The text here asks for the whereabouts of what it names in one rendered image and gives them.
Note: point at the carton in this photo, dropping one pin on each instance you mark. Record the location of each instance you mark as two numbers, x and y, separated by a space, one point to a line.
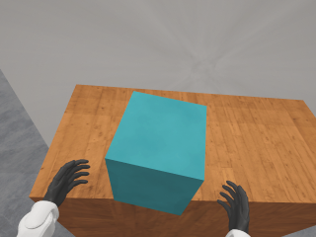
157 156

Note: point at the left robot forearm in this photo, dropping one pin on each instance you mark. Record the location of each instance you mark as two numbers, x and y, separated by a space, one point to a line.
39 222

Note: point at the pedestal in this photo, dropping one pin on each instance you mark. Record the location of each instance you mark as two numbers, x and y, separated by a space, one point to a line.
265 145

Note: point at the robot left hand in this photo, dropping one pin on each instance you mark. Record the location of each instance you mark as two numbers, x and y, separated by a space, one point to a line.
63 182

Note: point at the robot right hand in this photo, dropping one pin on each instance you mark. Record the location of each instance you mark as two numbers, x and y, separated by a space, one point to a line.
238 211

